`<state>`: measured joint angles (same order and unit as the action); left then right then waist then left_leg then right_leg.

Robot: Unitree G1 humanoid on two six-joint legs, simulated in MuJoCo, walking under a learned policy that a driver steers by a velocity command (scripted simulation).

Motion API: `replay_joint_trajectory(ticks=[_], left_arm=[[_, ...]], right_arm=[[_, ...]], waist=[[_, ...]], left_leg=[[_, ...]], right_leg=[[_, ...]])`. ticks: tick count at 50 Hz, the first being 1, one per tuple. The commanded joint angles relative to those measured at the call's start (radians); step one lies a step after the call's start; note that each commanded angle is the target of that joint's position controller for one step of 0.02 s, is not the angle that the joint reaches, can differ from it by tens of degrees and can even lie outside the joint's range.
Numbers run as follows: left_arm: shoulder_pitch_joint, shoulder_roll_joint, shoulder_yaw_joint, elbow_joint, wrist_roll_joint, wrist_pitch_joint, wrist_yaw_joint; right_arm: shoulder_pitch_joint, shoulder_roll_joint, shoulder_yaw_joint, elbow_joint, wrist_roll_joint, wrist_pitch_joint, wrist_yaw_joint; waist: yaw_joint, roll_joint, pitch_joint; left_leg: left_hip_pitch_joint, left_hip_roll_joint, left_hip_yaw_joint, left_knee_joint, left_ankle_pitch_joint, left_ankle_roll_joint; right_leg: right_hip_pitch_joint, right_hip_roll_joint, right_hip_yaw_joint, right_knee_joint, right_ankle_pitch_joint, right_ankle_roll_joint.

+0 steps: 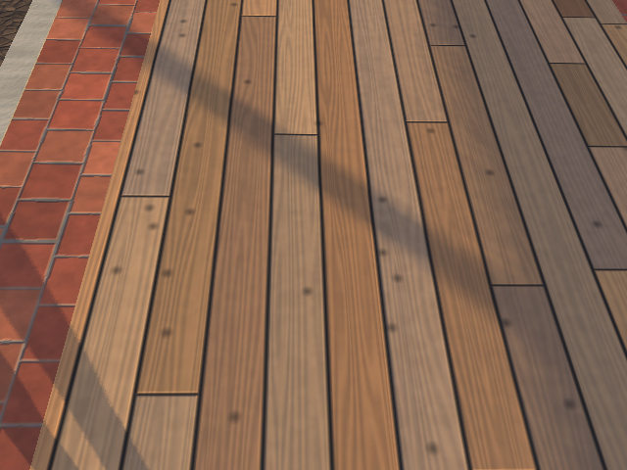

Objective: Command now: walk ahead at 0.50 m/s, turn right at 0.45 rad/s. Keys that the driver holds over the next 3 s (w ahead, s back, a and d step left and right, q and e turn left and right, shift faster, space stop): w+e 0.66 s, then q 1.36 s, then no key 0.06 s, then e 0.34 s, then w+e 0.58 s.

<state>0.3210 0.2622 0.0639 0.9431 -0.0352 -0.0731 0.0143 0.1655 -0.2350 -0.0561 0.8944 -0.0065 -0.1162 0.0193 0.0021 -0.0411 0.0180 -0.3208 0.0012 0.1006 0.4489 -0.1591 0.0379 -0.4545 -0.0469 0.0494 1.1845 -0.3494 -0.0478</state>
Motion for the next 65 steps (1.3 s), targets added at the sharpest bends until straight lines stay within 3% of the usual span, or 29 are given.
replay_joint_trajectory(ticks=[1, 4, 9, 15, 18, 20, 21, 22, 23, 24, 25, 26, 29, 32, 35, 38, 40, 42, 44, 45, 46, 47, 48, 50, 52, 54, 57, 63, 65], left_arm=[[0.039, 0.027, 0.022, -0.062, -0.002, 0.017, 0.001], [-0.025, 0.028, 0.029, -0.102, 0.007, 0.037, 0.001], [-0.165, 0.019, 0.024, -0.156, 0.015, 0.029, -0.025], [-0.339, 0.012, 0.010, -0.251, 0.012, 0.029, -0.064], [-0.285, 0.055, 0.031, -0.272, 0.012, 0.036, -0.074], [-0.026, 0.144, 0.082, -0.212, 0.007, 0.037, -0.065], [0.123, 0.245, 0.119, -0.177, 0.009, 0.046, -0.040], [0.055, 0.334, 0.124, -0.206, 0.006, 0.034, -0.038], [0.101, 0.243, 0.094, -0.216, 0.022, 0.023, -0.045], [0.073, 0.182, 0.077, -0.209, 0.029, 0.010, -0.046], [-0.003, 0.147, 0.065, -0.220, 0.022, 0.002, -0.048], [-0.071, 0.108, 0.052, -0.235, 0.020, -0.001, -0.046], [-0.100, 0.119, 0.049, -0.255, 0.024, -0.006, -0.032], [-0.048, 0.159, 0.059, -0.246, 0.020, -0.008, -0.011], [-0.028, 0.140, 0.051, -0.233, 0.023, 0.000, 0.001], [0.031, 0.121, 0.041, -0.194, 0.030, 0.003, 0.004], [0.030, 0.114, 0.034, -0.181, 0.035, 0.005, 0.006], [0.006, 0.126, 0.035, -0.175, 0.040, 0.008, 0.008], [-0.037, 0.131, 0.035, -0.180, 0.038, 0.011, 0.013], [-0.033, 0.120, 0.029, -0.200, 0.050, 0.012, 0.017], [0.110, 0.070, 0.013, -0.200, 0.054, 0.005, 0.015], [0.133, 0.093, 0.008, -0.196, 0.058, 0.007, 0.007], [0.074, 0.147, 0.021, -0.206, 0.034, 0.019, 0.002], [-0.059, 0.152, 0.029, -0.234, 0.032, 0.052, 0.016], [-0.070, 0.124, 0.030, -0.251, 0.042, 0.075, 0.031], [-0.052, 0.086, 0.021, -0.247, 0.045, 0.073, 0.041], [-0.073, 0.083, 0.019, -0.250, 0.044, 0.068, 0.045], [-0.122, 0.095, 0.022, -0.273, 0.031, 0.050, 0.031], [-0.079, 0.096, 0.027, -0.261, 0.025, 0.037, 0.020]], right_arm=[[0.025, -0.081, -0.019, -0.015, -0.007, -0.015, -0.005], [0.045, -0.119, -0.033, 0.004, -0.010, -0.017, -0.019], [0.077, -0.151, -0.041, 0.015, -0.008, -0.002, -0.038], [0.162, -0.187, -0.054, 0.040, 0.016, 0.032, -0.043], [0.128, -0.228, -0.066, 0.026, 0.028, 0.050, -0.046], [0.091, -0.238, -0.066, 0.013, 0.035, 0.063, -0.049], [0.099, -0.199, -0.051, -0.012, 0.012, 0.054, -0.048], [0.163, -0.058, -0.008, -0.076, -0.003, 0.016, -0.034], [0.056, -0.141, -0.021, -0.094, 0.035, -0.032, -0.016], [-0.016, -0.160, -0.026, -0.117, 0.064, -0.048, -0.010], [-0.013, -0.148, -0.025, -0.108, 0.048, -0.051, -0.017], [-0.004, -0.162, -0.035, -0.094, 0.022, -0.041, -0.025], [0.022, -0.144, -0.042, -0.102, 0.003, 0.000, -0.024], [-0.081, -0.116, -0.033, -0.141, -0.009, 0.013, -0.030], [-0.155, -0.089, -0.018, -0.154, -0.006, 0.008, -0.019], [-0.195, -0.083, -0.009, -0.164, 0.000, -0.003, 0.001], [-0.199, -0.102, -0.011, -0.166, 0.000, -0.005, 0.010], [-0.167, -0.131, -0.019, -0.162, -0.002, -0.010, 0.019], [-0.037, -0.168, -0.034, -0.123, -0.011, -0.015, 0.021], [0.048, -0.222, -0.046, -0.116, -0.021, -0.016, 0.019], [0.078, -0.272, -0.050, -0.130, -0.035, -0.005, 0.016], [0.095, -0.208, -0.035, -0.124, -0.008, 0.012, 0.019], [0.043, -0.197, -0.035, -0.148, 0.014, 0.028, 0.018], [-0.039, -0.176, -0.028, -0.183, 0.015, 0.061, 0.005], [-0.067, -0.181, -0.030, -0.195, 0.001, 0.081, -0.005], [-0.059, -0.190, -0.039, -0.205, -0.006, 0.093, -0.016], [-0.045, -0.211, -0.054, -0.222, 0.009, 0.105, -0.034], [-0.024, -0.211, -0.062, -0.245, 0.017, 0.137, -0.047], [-0.037, -0.208, -0.061, -0.257, 0.025, 0.149, -0.051]], waist=[[0.006, 0.141, -0.038], [0.010, 0.102, 0.003], [-0.024, 0.085, 0.038], [-0.078, 0.082, 0.091], [-0.016, 0.133, 0.023], [0.133, 0.121, -0.117], [0.178, -0.012, -0.205], [0.046, -0.244, -0.297], [0.121, -0.105, -0.362], [0.113, -0.065, -0.239], [0.058, 0.030, -0.152], [0.021, 0.038, -0.118], [-0.029, 0.028, -0.081], [-0.006, 0.017, -0.040], [0.026, -0.033, -0.018], [0.065, -0.058, -0.033], [0.066, -0.061, -0.036], [0.043, -0.063, -0.052], [-0.031, -0.045, -0.111], [-0.053, 0.034, -0.206], [-0.001, 0.247, -0.334], [-0.012, 0.284, -0.414], [-0.020, 0.200, -0.338], [-0.021, 0.058, -0.161], [0.015, 0.105, -0.098], [0.018, 0.167, -0.114], [0.004, 0.169, -0.170], [-0.018, 0.202, -0.142], [0.015, 0.204, -0.130]], left_leg=[[0.153, 0.271, -0.226, -0.293, 0.083, 0.136], [0.155, 0.278, -0.132, -0.321, 0.170, 0.148], [0.213, 0.258, 0.007, -0.332, 0.212, 0.123], [0.394, 0.308, 0.084, -0.265, 0.295, 0.104], [0.429, 0.310, 0.130, -0.091, 0.726, 0.073], [0.333, 0.257, 0.167, 0.271, 0.843, 0.028], [0.059, 0.206, 0.168, 0.600, 0.465, -0.024], [-0.380, -0.025, 0.026, 0.957, -0.387, -0.079], [-0.484, -0.002, -0.188, 1.014, -0.389, -0.046], [-0.536, 0.043, -0.182, 0.977, -0.310, -0.015], [-0.482, 0.091, -0.184, 0.873, -0.228, -0.008], [-0.403, 0.124, -0.183, 0.782, -0.190, -0.014], [-0.291, 0.133, -0.170, 0.653, -0.128, -0.053], [-0.321, 0.103, -0.154, 0.461, 0.016, -0.092], [-0.255, 0.059, -0.126, 0.217, 0.212, -0.088], [-0.178, 0.032, -0.102, 0.123, 0.368, -0.060], [-0.194, 0.029, -0.110, 0.085, 0.318, -0.028], [-0.177, 0.020, -0.111, 0.062, 0.230, 0.010], [-0.014, -0.013, -0.083, -0.017, 0.311, 0.052], [0.171, 0.087, -0.202, 0.024, 0.653, 0.098], [0.489, 0.317, -0.501, 0.065, 0.929, 0.294], [0.549, 0.368, -0.687, -0.013, 0.849, 0.356], [0.471, 0.339, -0.661, -0.041, 0.536, 0.323], [0.210, 0.268, -0.557, -0.123, 0.186, 0.251], [0.029, 0.189, -0.500, -0.181, 0.034, 0.204], [-0.010, 0.140, -0.449, -0.186, 0.060, 0.193], [0.010, 0.135, -0.466, -0.174, -0.003, 0.190], [0.024, 0.124, -0.569, -0.157, -0.136, 0.156], [0.004, 0.096, -0.575, -0.121, -0.129, 0.128]], right_leg=[[-0.155, -0.102, 0.056, 0.005, 0.090, -0.009], [-0.239, -0.106, 0.070, -0.067, 0.191, 0.002], [-0.262, -0.088, 0.016, -0.327, 0.391, 0.012], [-0.293, -0.062, -0.084, -0.501, 0.308, -0.022], [-0.125, 0.022, -0.169, -0.522, 0.162, -0.072], [0.242, 0.117, -0.195, -0.621, 0.204, -0.137], [0.547, -0.024, 0.052, -0.656, 0.200, -0.200], [0.839, -0.270, 0.664, -0.813, 0.058, -0.400], [0.856, -0.298, 0.759, -0.922, 0.033, -0.384], [0.770, -0.264, 0.595, -0.905, 0.120, -0.331], [0.603, -0.215, 0.456, -0.900, 0.232, -0.290], [0.476, -0.173, 0.358, -0.907, 0.316, -0.257], [0.298, -0.128, 0.282, -0.958, 0.427, -0.255], [0.247, -0.097, 0.226, -0.976, 0.447, -0.243], [0.224, -0.042, 0.126, -0.942, 0.524, -0.182], [0.255, -0.059, 0.104, -0.903, 0.580, -0.145], [0.334, -0.091, 0.115, -0.851, 0.625, -0.134], [0.398, -0.119, 0.128, -0.780, 0.691, -0.120], [0.416, -0.067, 0.086, -0.607, 0.822, -0.075], [0.338, 0.005, 0.042, -0.396, 0.646, -0.030], [0.037, 0.121, -0.004, -0.030, 0.094, 0.057], [-0.075, 0.145, 0.057, 0.080, -0.307, 0.080], [-0.147, 0.098, 0.091, 0.164, -0.271, 0.086], [-0.190, 0.053, 0.054, 0.114, -0.171, 0.087], [-0.097, 0.033, 0.043, -0.054, -0.112, 0.079], [-0.037, 0.056, 0.015, -0.187, -0.086, 0.087], [0.000, 0.066, 0.030, -0.308, -0.013, 0.103], [0.062, 0.090, 0.040, -0.520, 0.024, 0.097], [0.164, 0.096, 0.018, -0.699, 0.109, 0.072]])
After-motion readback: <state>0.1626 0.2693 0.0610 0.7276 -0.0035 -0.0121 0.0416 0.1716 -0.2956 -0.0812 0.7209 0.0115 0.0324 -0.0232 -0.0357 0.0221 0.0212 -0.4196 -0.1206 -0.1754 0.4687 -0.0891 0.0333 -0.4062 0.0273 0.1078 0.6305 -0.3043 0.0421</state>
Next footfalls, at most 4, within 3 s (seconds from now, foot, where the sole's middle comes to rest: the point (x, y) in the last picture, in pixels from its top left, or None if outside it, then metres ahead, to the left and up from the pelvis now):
0.42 right None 0.35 -0.18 -0.77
0.88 left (362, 385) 0.67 -0.10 -0.77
1.32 right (457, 428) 0.57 -0.31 -0.77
1.76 left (335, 432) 0.56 -0.04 -0.77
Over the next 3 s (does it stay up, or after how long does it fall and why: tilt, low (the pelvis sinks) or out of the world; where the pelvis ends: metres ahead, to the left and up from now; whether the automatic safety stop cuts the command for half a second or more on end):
stays up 0.71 -0.25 0.00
